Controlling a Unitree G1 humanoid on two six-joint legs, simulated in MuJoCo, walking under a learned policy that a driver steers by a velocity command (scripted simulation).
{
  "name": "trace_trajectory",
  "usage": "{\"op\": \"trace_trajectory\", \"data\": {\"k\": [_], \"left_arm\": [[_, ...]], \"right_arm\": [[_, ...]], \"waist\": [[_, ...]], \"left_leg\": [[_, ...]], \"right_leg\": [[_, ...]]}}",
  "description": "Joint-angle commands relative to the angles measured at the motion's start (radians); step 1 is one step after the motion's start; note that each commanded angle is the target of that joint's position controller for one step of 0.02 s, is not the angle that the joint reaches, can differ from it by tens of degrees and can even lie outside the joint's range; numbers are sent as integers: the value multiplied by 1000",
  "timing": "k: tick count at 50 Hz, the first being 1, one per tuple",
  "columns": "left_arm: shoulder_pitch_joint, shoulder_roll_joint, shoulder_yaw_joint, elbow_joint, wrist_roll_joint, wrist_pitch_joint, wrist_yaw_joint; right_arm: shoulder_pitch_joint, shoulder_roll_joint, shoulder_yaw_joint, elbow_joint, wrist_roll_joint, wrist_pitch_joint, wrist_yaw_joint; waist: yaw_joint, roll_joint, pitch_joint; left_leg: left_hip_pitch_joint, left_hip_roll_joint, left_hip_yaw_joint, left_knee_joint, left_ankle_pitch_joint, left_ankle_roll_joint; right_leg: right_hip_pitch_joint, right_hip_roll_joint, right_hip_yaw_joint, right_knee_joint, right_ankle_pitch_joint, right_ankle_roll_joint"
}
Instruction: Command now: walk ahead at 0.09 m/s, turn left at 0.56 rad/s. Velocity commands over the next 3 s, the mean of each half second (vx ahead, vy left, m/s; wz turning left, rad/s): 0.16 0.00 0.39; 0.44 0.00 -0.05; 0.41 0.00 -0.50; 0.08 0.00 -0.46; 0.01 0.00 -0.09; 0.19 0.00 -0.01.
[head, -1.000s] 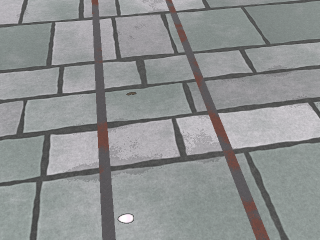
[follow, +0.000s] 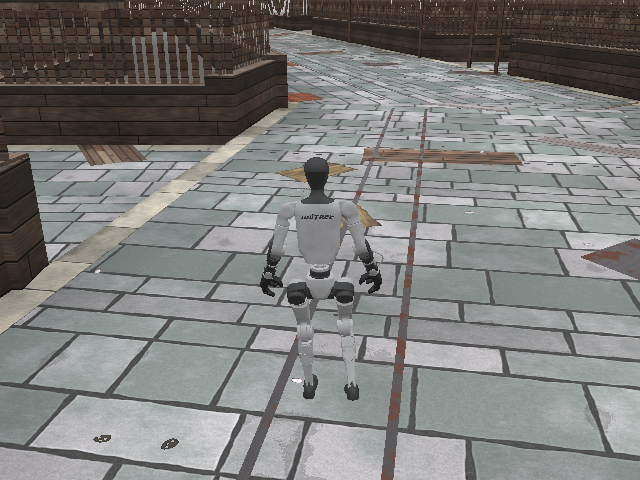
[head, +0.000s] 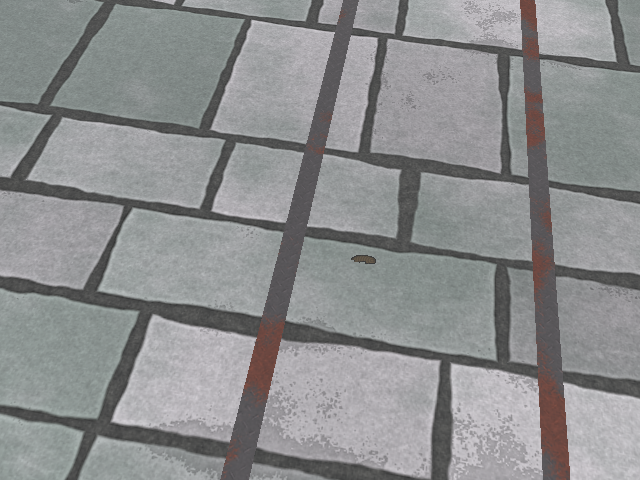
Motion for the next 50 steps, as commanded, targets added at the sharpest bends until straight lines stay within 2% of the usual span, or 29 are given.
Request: {"op": "trace_trajectory", "data": {"k": [1, 4, 7, 11, 12, 14, 16, 17, 18, 19, 20, 22, 24, 26, 28, 30, 34, 36, 38, 39, 40, 41, 42, 43, 44, 45, 46, 48, 50], "left_arm": [[125, 68, 24, -37, 7, 18, 19], [84, 72, 26, -60, 6, 27, 30], [37, 74, 28, -83, 2, 29, 29], [37, 73, 25, -92, -5, 11, 15], [51, 76, 25, -93, -7, 6, 9], [78, 69, 24, -94, -11, -4, -8], [144, 52, 25, -70, -5, -16, -22], [213, 95, 32, -60, 14, -23, -22], [263, 196, 56, -46, 34, -25, -27], [248, 215, 71, -45, 41, -39, -32], [192, 175, 62, -62, 21, -49, -24], [168, 123, 46, -65, -11, -51, -15], [214, 105, 37, -46, -12, -54, -17], [263, 93, 34, -31, -11, -55, -21], [296, 96, 34, -21, -13, -53, -24], [315, 120, 38, -14, -16, -49, -25], [348, 157, 46, 2, -29, -41, -32], [348, 166, 50, 9, -38, -34, -34], [313, 175, 52, 7, -43, -26, -33], [310, 146, 42, 6, -40, -27, -34], [276, 81, 15, -28, -19, -33, -36], [351, -17, -13, -63, -26, -56, -34], [303, 97, 16, -46, -53, -71, -32], [239, 138, 30, -62, -65, -74, -36], [212, 122, 29, -58, -55, -68, -36], [194, 109, 30, -59, -40, -59, -37], [206, 90, 31, -54, -37, -47, -40], [223, 49, 25, -49, -39, -26, -44], [201, 41, 26, -64, -35, -17, -43]], "right_arm": [[-3, -144, -39, -88, -7, -5, -18], [12, -161, -45, -104, 4, 10, -38], [-1, -159, -44, -123, 8, 27, -51], [9, -146, -39, -133, -4, 42, -56], [19, -139, -35, -132, -4, 43, -55], [22, -125, -24, -130, -1, 47, -50], [45, -92, -8, -115, 5, 47, -49], [46, -48, 5, -115, 6, 41, -49], [30, -31, 6, -150, 21, 19, -44], [-52, -114, -17, -173, 23, -8, -40], [-44, -150, -29, -157, 24, -18, -34], [9, -127, -30, -111, 3, -21, -22], [-10, -77, -21, -102, 0, -29, -13], [-49, -48, -12, -109, 9, -37, -11], [-103, -28, -5, -124, 12, -45, -9], [-153, -15, 2, -138, 19, -53, -2], [-197, -28, 4, -150, 31, -64, 16], [-189, -46, 2, -155, 36, -71, 23], [-80, -80, -15, -123, 32, -74, 21], [51, -123, -37, -85, 28, -75, 10], [252, -197, -57, -56, 8, -74, -3], [324, -288, -74, -32, 0, -66, -1], [318, -189, -50, -27, 0, -69, 0], [251, -139, -31, -30, 4, -71, -1], [178, -104, -18, -38, 3, -73, 0], [126, -76, -10, -38, 1, -74, 4], [97, -63, -6, -34, -7, -80, 5], [83, -62, -11, -16, -8, -94, 6], [91, -78, -18, 5, -12, -103, 2]], "waist": [[46, 95, -195], [26, 109, -224], [9, 139, -196], [-11, 169, -196], [-12, 172, -217], [2, 186, -211], [42, 151, -162], [61, 28, -143], [44, -206, -95], [66, -211, 8], [35, -157, 33], [18, -130, -1], [36, -116, -3], [61, -116, -2], [88, -126, -1], [111, -141, 6], [130, -144, 26], [112, -150, 28], [32, -139, -23], [-30, -101, -105], [-124, 35, -274], [-92, 341, -378], [-121, 234, -316], [-97, 191, -197], [-64, 135, -141], [-40, 127, -84], [-11, 142, -59], [17, 125, -40], [26, 90, -23]], "left_leg": [[143, 240, -292, -161, 224, 170], [170, 238, -337, -158, 58, 152], [154, 215, -386, -173, -183, 119], [171, 226, -412, -150, -176, 112], [176, 228, -421, -150, -226, 111], [138, 216, -433, -148, -381, 98], [22, 150, -399, -109, -555, 44], [-102, 80, -314, 90, -586, -11], [-291, -63, -101, 304, -522, -48], [-399, 12, -165, 423, -438, -52], [-410, 43, -181, 475, -337, -53], [-386, 83, -106, 519, -213, -83], [-352, 106, -42, 550, -117, -96], [-350, 127, -8, 497, -61, -103], [-307, 136, 15, 375, -23, -110], [-236, 131, 34, 248, -4, -115], [-120, 116, 61, 104, -51, -106], [-66, 114, 59, 51, -90, -77], [124, 87, 79, -23, -71, -39], [338, 96, 56, -42, -66, -10], [649, 300, -167, -27, -94, 57], [889, 527, -573, -125, -254, 196], [800, 515, -613, -182, -359, 191], [692, 479, -464, -195, -326, 147], [582, 428, -355, -221, -255, 117], [492, 389, -272, -255, -183, 103], [423, 361, -198, -285, -113, 88], [362, 347, -102, -313, 44, 87], [348, 350, -31, -326, 161, 92]], "right_leg": [[6, 0, 9, -106, 59, 18], [-22, 8, 33, -197, 107, 39], [-26, 18, 48, -290, 148, 43], [47, 21, 34, -402, 136, 36], [88, 22, 23, -437, 124, 28], [196, 37, -22, -553, 110, 1], [377, 35, -59, -749, 145, -47], [475, -129, 120, -846, 24, -105], [511, -304, 424, -972, -161, -222], [427, -378, 615, -1050, -306, -303], [428, -346, 543, -1044, -270, -275], [466, -261, 387, -1046, -144, -215], [450, -215, 278, -1067, -15, -202], [471, -193, 205, -1073, 90, -204], [480, -179, 152, -1073, 170, -204], [467, -176, 116, -1070, 216, -204], [457, -206, 110, -1038, 248, -220], [473, -236, 134, -1009, 270, -217], [453, -226, 107, -912, 450, -190], [387, -174, 60, -751, 575, -162], [190, -107, -1, -420, 419, -114], [-174, 41, -43, -94, -90, -62], [-267, 3, 72, 48, -106, -66], [-300, -36, 71, 67, -14, -81], [-264, -73, 54, 35, 73, -78], [-241, -91, 50, -8, 133, -71], [-191, -109, 52, -29, 178, -68], [-166, -106, 48, -36, 229, -57], [-199, -98, 63, -74, 288, -43]]}}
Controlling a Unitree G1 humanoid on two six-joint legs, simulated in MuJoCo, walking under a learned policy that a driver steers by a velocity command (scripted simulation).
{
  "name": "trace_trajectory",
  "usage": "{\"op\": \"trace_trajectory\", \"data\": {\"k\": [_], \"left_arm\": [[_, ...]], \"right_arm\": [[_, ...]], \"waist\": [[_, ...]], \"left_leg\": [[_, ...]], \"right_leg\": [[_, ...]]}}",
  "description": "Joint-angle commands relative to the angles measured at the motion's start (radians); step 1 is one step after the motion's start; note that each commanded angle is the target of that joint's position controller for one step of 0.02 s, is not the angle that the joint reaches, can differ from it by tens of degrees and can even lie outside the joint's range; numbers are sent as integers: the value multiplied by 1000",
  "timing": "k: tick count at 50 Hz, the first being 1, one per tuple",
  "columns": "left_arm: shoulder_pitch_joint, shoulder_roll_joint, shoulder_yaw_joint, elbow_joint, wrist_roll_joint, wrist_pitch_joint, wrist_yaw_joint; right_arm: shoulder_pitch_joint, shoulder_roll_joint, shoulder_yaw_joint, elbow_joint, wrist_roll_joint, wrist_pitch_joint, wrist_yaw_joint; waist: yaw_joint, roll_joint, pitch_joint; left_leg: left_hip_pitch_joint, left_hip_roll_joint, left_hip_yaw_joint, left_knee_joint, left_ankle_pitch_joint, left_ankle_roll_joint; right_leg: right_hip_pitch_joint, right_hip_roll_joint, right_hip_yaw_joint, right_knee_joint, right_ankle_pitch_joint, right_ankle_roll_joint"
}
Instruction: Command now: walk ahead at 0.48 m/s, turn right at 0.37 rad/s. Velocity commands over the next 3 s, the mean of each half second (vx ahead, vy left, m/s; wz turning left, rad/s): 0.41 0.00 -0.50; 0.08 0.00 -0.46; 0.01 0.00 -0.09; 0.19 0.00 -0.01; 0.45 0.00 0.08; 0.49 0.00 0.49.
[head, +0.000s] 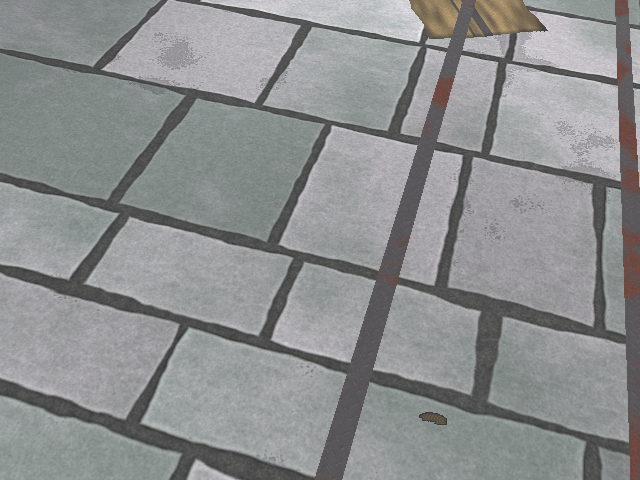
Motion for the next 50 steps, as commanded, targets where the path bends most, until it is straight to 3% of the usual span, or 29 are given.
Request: {"op": "trace_trajectory", "data": {"k": [1, 6, 10, 12, 13, 14, 15, 16, 17, 18, 19, 20, 21, 22, 24, 26, 29, 35, 37, 38, 39, 40, 41, 42, 43, 44, 45, 47, 50], "left_arm": [[1, 22, 7, -72, 6, 3, -1], [-184, -6, -14, -142, 14, -6, -33], [-277, 5, -14, -213, 8, -5, -62], [-255, 36, 1, -232, 9, 0, -70], [-200, 61, 14, -228, 8, 5, -70], [-78, 102, 36, -205, 6, 9, -65], [80, 163, 68, -171, 11, 13, -48], [126, 281, 91, -167, 26, 16, -27], [106, 271, 77, -210, 30, 6, -29], [79, 204, 57, -218, 38, 1, -33], [25, 171, 48, -215, 28, -3, -34], [-32, 146, 42, -220, 15, -1, -32], [-77, 125, 35, -232, 17, 2, -27], [-101, 125, 33, -241, 30, 5, -24], [-114, 142, 39, -232, 37, 3, -18], [-102, 158, 43, -219, 32, 10, -4], [-97, 157, 42, -212, 17, 39, 18], [-84, 157, 42, -216, 19, 76, 33], [-104, 148, 39, -227, 15, 79, 34], [-134, 135, 33, -234, 11, 80, 36], [-116, 98, 22, -239, 17, 78, 36], [-29, 34, 4, -237, 40, 74, 36], [15, 74, 11, -250, 29, 70, 36], [30, 157, 31, -222, 33, 69, 37], [-21, 183, 43, -208, 24, 78, 39], [-38, 162, 42, -195, 22, 94, 44], [-54, 145, 38, -201, 24, 104, 46], [-54, 78, 16, -200, 20, 108, 37], [-95, 29, -6, -207, 25, 99, 29]], "right_arm": [[-36, -121, -31, -35, -5, -27, -8], [-8, -160, -36, -1, 6, -20, -25], [47, -195, -44, 32, 23, 9, -32], [40, -228, -52, 28, 24, 26, -39], [37, -245, -56, 25, 25, 36, -45], [28, -256, -57, 21, 25, 45, -49], [9, -246, -51, 8, 28, 44, -54], [102, -121, -13, -42, -10, 27, -45], [115, -123, 6, -58, -6, -11, -26], [-9, -204, -18, -80, 31, -26, -16], [-53, -188, -10, -103, 36, -29, -18], [-60, -180, -11, -93, 18, -22, -30], [-50, -192, -19, -90, 7, -7, -38], [-37, -193, -22, -90, 3, 12, -40], [-7, -162, -15, -82, -6, 35, -49], [-30, -141, -7, -91, -10, 46, -57], [-108, -133, -1, -110, -8, 54, -56], [-226, -155, -7, -147, 7, 50, -37], [-201, -168, -17, -146, 8, 39, -32], [-158, -168, -21, -134, 7, 31, -30], [-130, -195, -28, -132, -5, 24, -32], [-136, -253, -36, -149, -24, 29, -39], [-96, -254, -39, -121, -44, 42, -37], [-103, -210, -31, -137, -22, 44, -33], [-115, -172, -21, -142, -12, 48, -33], [-140, -157, -14, -146, -6, 54, -32], [-163, -154, -10, -145, 2, 61, -33], [-192, -148, -5, -137, -4, 75, -34], [-171, -155, -9, -122, -2, 88, -36]], "waist": [[22, 119, 50], [-35, 93, 98], [-53, 89, 111], [-20, 126, 58], [16, 151, 11], [86, 157, -55], [175, 118, -126], [103, -145, -244], [84, -155, -443], [129, -35, -384], [91, 20, -242], [47, 97, -144], [12, 84, -103], [-14, 61, -89], [-36, 35, -96], [-32, 17, -112], [-9, -20, -139], [33, -78, -119], [13, -105, -108], [-20, -108, -107], [-17, -71, -124], [42, 143, -169], [61, 367, -167], [35, 276, -160], [15, 192, -135], [19, 146, -112], [21, 150, -91], [40, 186, -78], [7, 252, -104]], "left_leg": [[34, 278, -131, -179, 339, 152], [39, 259, 10, -200, 349, 115], [204, 308, 50, -125, 484, 94], [253, 311, 80, -8, 799, 73], [267, 307, 90, 95, 958, 64], [233, 292, 100, 265, 1029, 50], [82, 244, 115, 519, 916, 8], [-347, 101, 96, 935, 103, -61], [-525, -45, -141, 1162, -432, -82], [-578, 22, -232, 1177, -361, -65], [-587, 60, -212, 1098, -289, -57], [-569, 96, -192, 1020, -247, -66], [-508, 121, -188, 963, -214, -71], [-446, 124, -187, 935, -192, -79], [-402, 110, -169, 857, -150, -108], [-410, 86, -163, 759, -91, -131], [-403, 60, -172, 607, 26, -147], [-361, 2, -209, 363, 20, -130], [-300, -6, -214, 245, 14, -106], [-225, 5, -198, 126, 119, -84], [-98, 95, -246, 66, 286, -45], [58, 311, -439, 82, 616, 53], [112, 458, -695, 48, 699, 247], [103, 450, -710, 42, 590, 278], [81, 387, -584, 64, 520, 234], [43, 326, -494, 67, 464, 193], [7, 304, -455, 56, 424, 179], [-64, 225, -335, 33, 398, 149], [-46, 208, -291, 39, 392, 158]], "right_leg": [[-143, -33, 64, -49, 116, 17], [-75, -9, -39, -374, 339, -7], [-108, 10, -89, -481, 248, -52], [-13, 70, -151, -489, 142, -88], [72, 109, -179, -483, 84, -110], [235, 149, -191, -506, 69, -139], [499, 156, -140, -585, 163, -178], [909, -112, 293, -564, 347, -320], [1050, -292, 754, -722, 392, -471], [984, -248, 602, -740, 502, -397], [827, -205, 442, -731, 590, -351], [672, -153, 335, -741, 622, -310], [548, -123, 275, -766, 639, -290], [454, -100, 251, -790, 658, -283], [367, -73, 198, -800, 754, -286], [351, -47, 167, -783, 788, -274], [359, -13, 169, -749, 663, -229], [414, -25, 326, -682, 397, -193], [439, -17, 387, -641, 364, -171], [435, 6, 379, -601, 336, -143], [383, 50, 348, -529, 226, -100], [260, 165, 215, -322, -176, -41], [78, 244, 117, -158, -502, 18], [38, 190, 134, 11, -465, 54], [21, 175, 124, 84, -394, 73], [31, 166, 117, 98, -349, 88], [42, 153, 117, 86, -309, 99], [140, 141, 45, -45, -258, 109], [255, 108, -22, -311, -244, 108]]}}
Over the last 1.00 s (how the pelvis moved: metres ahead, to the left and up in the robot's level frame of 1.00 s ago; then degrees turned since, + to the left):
0.27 0.05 0.02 7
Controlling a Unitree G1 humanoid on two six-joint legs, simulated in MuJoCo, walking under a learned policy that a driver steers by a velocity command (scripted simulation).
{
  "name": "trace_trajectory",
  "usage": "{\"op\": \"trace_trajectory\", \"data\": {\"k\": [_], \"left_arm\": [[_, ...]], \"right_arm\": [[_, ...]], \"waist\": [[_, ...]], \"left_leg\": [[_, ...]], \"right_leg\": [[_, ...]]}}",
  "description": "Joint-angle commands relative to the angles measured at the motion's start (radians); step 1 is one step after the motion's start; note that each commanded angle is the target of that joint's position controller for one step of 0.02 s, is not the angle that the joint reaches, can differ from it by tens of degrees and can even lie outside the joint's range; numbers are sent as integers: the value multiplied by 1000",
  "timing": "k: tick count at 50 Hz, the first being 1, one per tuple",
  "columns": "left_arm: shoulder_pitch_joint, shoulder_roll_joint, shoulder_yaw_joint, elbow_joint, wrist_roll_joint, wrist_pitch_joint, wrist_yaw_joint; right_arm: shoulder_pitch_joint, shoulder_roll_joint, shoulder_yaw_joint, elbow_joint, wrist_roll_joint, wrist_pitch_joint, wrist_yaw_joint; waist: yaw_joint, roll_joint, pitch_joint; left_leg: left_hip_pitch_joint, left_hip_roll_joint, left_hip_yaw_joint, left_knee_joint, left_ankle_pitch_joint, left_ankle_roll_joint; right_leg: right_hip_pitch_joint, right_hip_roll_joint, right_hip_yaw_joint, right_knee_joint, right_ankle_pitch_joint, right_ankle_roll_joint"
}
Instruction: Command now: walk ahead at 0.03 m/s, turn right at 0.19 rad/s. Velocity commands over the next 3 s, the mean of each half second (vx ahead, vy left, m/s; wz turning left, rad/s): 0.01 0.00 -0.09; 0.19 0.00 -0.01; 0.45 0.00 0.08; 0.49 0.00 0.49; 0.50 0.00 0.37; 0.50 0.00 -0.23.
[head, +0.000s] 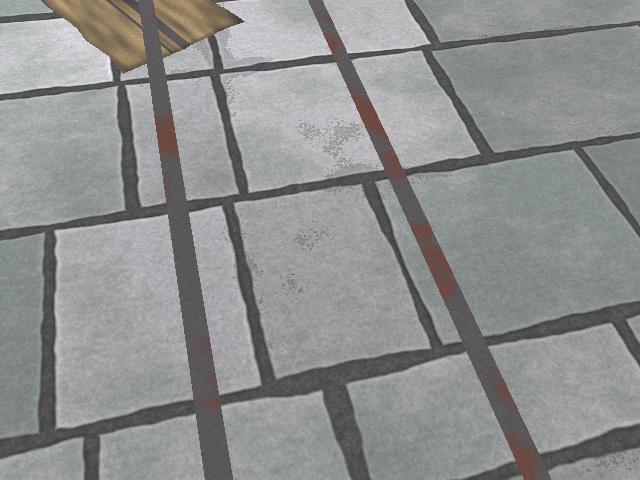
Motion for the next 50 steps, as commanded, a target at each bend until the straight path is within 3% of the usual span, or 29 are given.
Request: {"op": "trace_trajectory", "data": {"k": [1, 3, 5, 6, 7, 8, 9, 10, 13, 22, 31, 33, 34, 36, 38, 40, 42, 43, 44, 45, 46, 47, 49, 50], "left_arm": [[22, 23, 0, -56, 0, -13, -7], [40, 40, 7, -40, -3, -15, -12], [64, 38, 7, -20, 8, -18, -17], [58, 73, 10, -34, 23, -19, -14], [39, 148, 25, -39, 34, -17, -9], [15, 77, 9, -28, 38, -24, -18], [-15, 22, -8, -37, 42, -33, -26], [-6, 19, -9, -27, 46, -42, -27], [31, 36, -9, -7, 32, -64, -25], [70, 13, -15, 24, 22, -72, -18], [97, 1, -12, 80, 18, -74, -18], [130, 16, -5, 107, 12, -68, -14], [142, 51, 7, 110, 6, -64, -12], [179, 104, 22, 116, -5, -71, -7], [183, 100, 22, 127, -6, -96, -2], [151, 89, 21, 126, -16, -106, -6], [78, 93, 21, 115, -25, -98, -12], [68, 70, 15, 111, -17, -98, -13], [34, 5, -5, 87, -5, -103, -14], [48, -12, -6, 46, -14, -121, -5], [73, 44, 8, 60, -36, -135, -7], [78, 56, 11, 72, -44, -146, -16], [53, 56, 18, 84, -25, -154, -21], [43, 52, 21, 85, -16, -151, -27]], "right_arm": [[-23, -154, -38, -51, 5, 2, -4], [-12, -166, -38, -44, 13, 6, -3], [10, -146, -28, -28, 24, 4, 0], [39, -131, -21, -19, 17, -6, 4], [67, -97, -11, -27, -6, -19, 12], [27, -74, -4, -28, -15, -24, 11], [-8, -96, -9, -22, -18, -23, 9], [-18, -97, -11, -13, -15, -21, 7], [8, -107, -17, 10, -6, -14, -2], [34, -97, -21, 87, 4, -11, -13], [42, -103, -26, 165, 10, 1, -27], [56, -90, -25, 190, 13, 5, -28], [39, -90, -26, 189, 19, 2, -28], [-45, -88, -24, 145, 32, -24, -20], [-75, -92, -26, 124, 49, -62, -3], [-44, -90, -24, 136, 53, -91, 21], [111, -91, -34, 217, 44, -101, 33], [213, -114, -49, 262, 34, -97, 34], [336, -186, -70, 282, 32, -96, 27], [410, -273, -82, 287, 27, -102, 38], [319, -196, -56, 265, 21, -110, 38], [243, -147, -42, 238, 23, -113, 35], [179, -124, -29, 214, 20, -109, 36], [186, -97, -18, 217, 16, -104, 36]], "waist": [[3, 242, -160], [7, 238, -162], [28, 207, -137], [17, 153, -145], [-34, -35, -144], [-25, -125, -130], [-12, -93, -84], [-5, -85, -64], [-4, -68, -20], [5, 13, -39], [5, 25, -49], [13, -11, -50], [30, -55, -12], [68, -147, 97], [66, -164, 155], [40, -123, 123], [-44, -82, 34], [-81, -53, -16], [-128, 136, -52], [-126, 363, -87], [-79, 234, -28], [-50, 173, 38], [-27, 114, 58], [-23, 120, 43]], "left_leg": [[164, 188, -167, -105, 320, 203], [163, 200, -186, -89, 246, 203], [91, 171, -169, -74, 135, 148], [22, 152, -151, -51, 41, 85], [-27, 59, -46, 17, -79, 17], [71, 28, 7, 11, -116, -31], [107, 29, 1, 10, -64, -50], [119, 27, 4, 15, -35, -51], [121, 36, -12, 12, 12, -39], [149, 43, -15, 15, 88, -49], [176, 48, -18, 23, 135, -48], [149, 0, 38, 66, -80, -45], [70, -33, 79, 132, -212, -40], [-120, -21, 77, 263, -282, -10], [-245, 43, 12, 341, -331, 40], [-212, 65, 13, 226, -331, 76], [152, -8, 96, 22, -62, 65], [322, -21, 76, 27, -16, 52], [452, 156, -202, -113, -154, 114], [546, 361, -640, -275, -266, 259], [495, 389, -661, -289, -345, 282], [448, 349, -541, -285, -336, 247], [408, 283, -370, -307, -180, 189], [389, 245, -288, -314, -72, 167]], "right_leg": [[89, -28, -62, -217, 45, 3], [157, -28, -75, -373, 148, -18], [280, -18, -85, -589, 310, -63], [360, -85, -7, -588, 385, -98], [350, -189, 103, -561, 446, -159], [196, -205, 120, -599, 274, -199], [143, -170, 101, -618, 163, -181], [124, -142, 79, -617, 129, -154], [110, -121, 59, -600, 194, -127], [159, -98, 34, -562, 335, -131], [183, -80, 7, -554, 421, -127], [188, -77, 23, -597, 158, -150], [184, -109, 85, -645, -55, -186], [185, -264, 317, -777, -314, -285], [236, -346, 418, -811, -219, -339], [298, -330, 338, -773, -56, -315], [162, -227, 168, -691, 109, -250], [80, -172, 98, -592, 192, -216], [-56, -56, -45, -276, 219, -141], [-251, 44, -60, 12, -48, -96], [-332, -20, 29, 164, -66, -111], [-371, -71, 32, 193, 41, -134], [-373, -135, -8, 140, 206, -146], [-332, -151, -24, 110, 258, -142]]}}
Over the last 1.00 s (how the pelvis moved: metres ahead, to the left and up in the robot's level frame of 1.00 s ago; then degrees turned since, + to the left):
0.38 -0.05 -0.01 -31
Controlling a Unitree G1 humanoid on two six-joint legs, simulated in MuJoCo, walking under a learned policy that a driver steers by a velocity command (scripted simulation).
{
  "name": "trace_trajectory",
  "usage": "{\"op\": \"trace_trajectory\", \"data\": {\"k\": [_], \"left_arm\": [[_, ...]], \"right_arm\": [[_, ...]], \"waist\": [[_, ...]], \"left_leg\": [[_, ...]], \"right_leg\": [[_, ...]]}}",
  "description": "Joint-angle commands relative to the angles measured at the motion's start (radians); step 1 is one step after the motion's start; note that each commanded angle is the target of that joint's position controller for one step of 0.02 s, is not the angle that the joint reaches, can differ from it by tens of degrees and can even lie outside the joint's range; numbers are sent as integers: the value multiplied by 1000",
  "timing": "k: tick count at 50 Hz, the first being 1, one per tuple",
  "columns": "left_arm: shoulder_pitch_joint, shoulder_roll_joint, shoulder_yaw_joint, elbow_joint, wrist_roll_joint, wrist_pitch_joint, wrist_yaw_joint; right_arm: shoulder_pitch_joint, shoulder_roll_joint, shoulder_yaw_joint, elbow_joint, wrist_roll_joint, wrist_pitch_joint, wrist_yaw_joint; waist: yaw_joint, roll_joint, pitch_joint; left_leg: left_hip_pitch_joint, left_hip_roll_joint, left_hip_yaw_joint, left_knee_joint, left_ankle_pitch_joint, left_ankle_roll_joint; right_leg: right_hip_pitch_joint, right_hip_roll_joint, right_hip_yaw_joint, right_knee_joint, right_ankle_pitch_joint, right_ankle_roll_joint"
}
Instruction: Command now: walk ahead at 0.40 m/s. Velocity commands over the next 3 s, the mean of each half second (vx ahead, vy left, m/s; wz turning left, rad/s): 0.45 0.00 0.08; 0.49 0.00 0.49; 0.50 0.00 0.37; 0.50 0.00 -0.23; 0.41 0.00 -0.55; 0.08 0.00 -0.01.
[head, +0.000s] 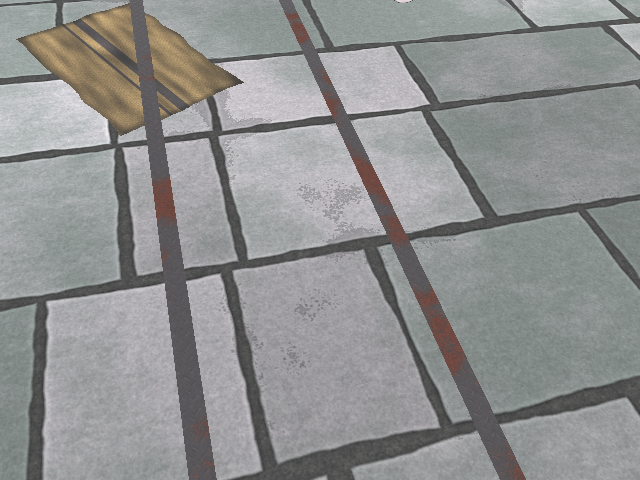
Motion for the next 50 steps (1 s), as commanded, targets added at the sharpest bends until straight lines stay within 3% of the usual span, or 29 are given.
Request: {"op": "trace_trajectory", "data": {"k": [1, 4, 8, 12, 15, 16, 17, 18, 19, 20, 21, 22, 23, 24, 25, 26, 30, 35, 40, 41, 43, 44, 45, 46, 47, 48, 49, 50], "left_arm": [[-95, 65, 21, -89, 14, -27, -15], [-160, 32, 12, -112, 19, -15, -21], [-314, 4, -7, -162, 13, -20, -30], [-414, 13, -12, -196, 4, -29, -51], [-404, 48, -3, -203, 6, -37, -63], [-361, 72, 8, -194, 10, -38, -61], [-245, 105, 26, -166, 10, -37, -53], [-57, 148, 48, -113, 8, -34, -41], [131, 228, 65, -75, 26, -27, -24], [133, 236, 58, -55, 39, -29, -39], [86, 127, 34, -62, 32, -32, -37], [-4, 95, 22, -65, 26, -36, -33], [-71, 79, 16, -63, 27, -43, -35], [-110, 56, 12, -57, 35, -51, -39], [-131, 42, 9, -46, 46, -58, -41], [-139, 32, 10, -36, 46, -63, -43], [-127, 70, 22, 7, 48, -74, -31], [-87, 115, 29, 29, 47, -58, -6], [14, 149, 38, 66, 26, -20, 1], [17, 156, 41, 68, 21, -10, 1], [-9, 185, 48, 57, 16, 5, 6], [-24, 199, 52, 50, 14, 14, 11], [-42, 206, 53, 43, 12, 22, 14], [-51, 194, 45, 32, 13, 21, 17], [37, 56, 4, -12, 54, 2, 5], [15, 52, -11, -41, 33, -46, -11], [-126, 133, 11, -71, -10, -75, -23], [-158, 126, 7, -87, -15, -89, -23]], "right_arm": [[42, -94, -4, -32, -7, -1, -2], [88, -126, -4, -17, -8, 8, -15], [104, -147, -2, -17, -7, 18, -33], [159, -152, -5, 5, 6, 23, -38], [143, -171, -16, 3, 8, 32, -40], [139, -183, -21, 0, 6, 37, -41], [125, -191, -24, -4, 2, 45, -41], [104, -180, -19, -17, -6, 51, -40], [121, -124, 1, -50, -29, 48, -39], [280, 19, 36, -39, 1, 30, -29], [175, -131, 0, -39, 33, 13, -26], [70, -173, -18, -78, 53, 7, -28], [31, -150, -16, -85, 45, 7, -37], [27, -131, -23, -82, 30, 15, -42], [63, -104, -23, -75, 29, 30, -41], [79, -81, -23, -73, 31, 43, -40], [-4, -72, -29, -129, 21, 77, -44], [-154, -62, -20, -191, 12, 56, -12], [-315, -48, -5, -286, 13, 53, 24], [-324, -53, -7, -303, 15, 54, 30], [-290, -85, -22, -321, 16, 59, 38], [-224, -112, -37, -316, 18, 63, 39], [-98, -154, -62, -291, 22, 65, 34], [77, -222, -100, -248, 22, 70, 17], [124, -342, -127, -235, 24, 76, -3], [121, -323, -111, -277, 12, 58, 4], [106, -244, -88, -272, 1, 45, 11], [50, -211, -79, -275, 5, 36, 11]], "waist": [[-18, 136, 72], [-27, 109, 73], [-58, 114, 111], [-68, 112, 152], [-20, 124, 114], [11, 140, 68], [79, 154, -12], [171, 147, -127], [207, -3, -300], [107, -270, -453], [143, -139, -314], [121, -93, -143], [85, -9, -70], [54, -4, -29], [21, -37, -26], [8, -42, -18], [-2, -22, 58], [45, 12, 83], [105, 25, 116], [100, 17, 112], [57, -24, 59], [14, -47, 10], [-61, -49, -59], [-148, -6, -147], [-71, 253, -229], [-62, 234, -395], [-109, 127, -293], [-74, 90, -173]], "left_leg": [[203, 249, -299, -276, 156, 117], [193, 230, -204, -287, 376, 131], [112, 198, -123, -330, 369, 118], [158, 242, -113, -331, 360, 125], [259, 279, -100, -239, 579, 104], [272, 280, -107, -165, 759, 95], [262, 263, -100, -26, 929, 82], [146, 216, -82, 187, 912, 53], [-109, 130, -54, 521, 492, 28], [-424, -40, -133, 821, -289, -9], [-509, 18, -207, 908, -268, 2], [-544, 64, -170, 895, -163, 10], [-501, 112, -153, 855, -75, 5], [-457, 139, -153, 809, -21, 0], [-394, 164, -162, 788, 14, -3], [-373, 171, -156, 773, 22, -6], [-485, 187, -164, 683, 122, -28], [-519, 164, -97, 393, 352, -38], [-590, 140, -16, 237, 297, -6], [-585, 128, 1, 222, 253, 6], [-480, 67, 58, 211, 153, 41], [-383, 26, 86, 218, 103, 64], [-214, -19, 100, 184, 104, 95], [72, -27, 38, 119, 153, 139], [434, 232, -417, 102, 124, 278], [590, 378, -897, -94, -37, 417], [538, 349, -781, -147, -8, 342], [395, 310, -630, -144, 72, 301]], "right_leg": [[-347, -98, 17, 2, 143, -2], [-369, -95, -26, -99, 214, 39], [-288, -66, -63, -367, 378, 58], [-253, -42, -61, -501, 422, 33], [-198, -20, -60, -546, 346, -16], [-110, 9, -73, -541, 308, -32], [46, 40, -90, -547, 288, -59], [318, 18, -68, -547, 312, -92], [660, -212, 190, -509, 266, -147], [890, -424, 678, -685, -4, -290], [755, -381, 655, -771, -105, -231], [587, -350, 475, -800, -57, -182], [439, -314, 355, -833, 73, -160], [340, -274, 251, -863, 161, -144], [278, -249, 176, -893, 199, -132], [243, -236, 130, -918, 220, -136], [193, -237, -9, -974, 297, -152], [267, -213, -154, -977, 387, -127], [467, -268, -211, -905, 493, -115], [501, -278, -222, -873, 560, -107], [536, -282, -251, -756, 874, -82], [536, -278, -263, -645, 1032, -70], [493, -258, -279, -468, 1095, -50], [329, -216, -288, -211, 945, -8], [-100, -74, -267, 160, 127, 54], [-317, 67, -13, 357, -272, 62], [-421, 5, 64, 368, -187, 34], [-428, -39, 55, 289, -90, 14]]}}
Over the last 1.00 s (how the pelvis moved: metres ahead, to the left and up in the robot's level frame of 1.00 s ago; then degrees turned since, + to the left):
0.11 0.01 0.00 0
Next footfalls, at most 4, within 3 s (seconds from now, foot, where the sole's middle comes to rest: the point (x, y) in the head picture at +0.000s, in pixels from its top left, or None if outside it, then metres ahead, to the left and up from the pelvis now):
0.36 right None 0.38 -0.14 -0.78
0.92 left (242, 431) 0.63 0.14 -0.78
1.42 right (272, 298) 0.99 0.09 -0.78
1.94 left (150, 260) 1.11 0.42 -0.78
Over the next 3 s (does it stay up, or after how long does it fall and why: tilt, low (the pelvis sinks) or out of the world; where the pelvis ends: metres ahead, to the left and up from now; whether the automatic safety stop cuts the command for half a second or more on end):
stays up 1.36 0.32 -0.01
